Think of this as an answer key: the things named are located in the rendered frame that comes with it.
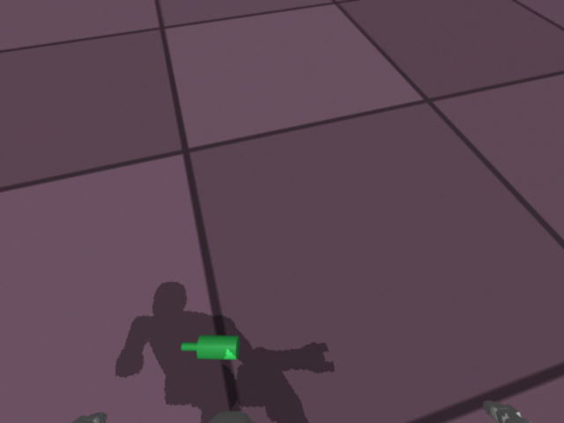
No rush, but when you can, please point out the right robot hand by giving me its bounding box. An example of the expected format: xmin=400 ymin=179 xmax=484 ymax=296
xmin=483 ymin=401 xmax=531 ymax=423

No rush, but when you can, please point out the bottle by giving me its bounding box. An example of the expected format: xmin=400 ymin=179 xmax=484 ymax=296
xmin=182 ymin=335 xmax=240 ymax=360

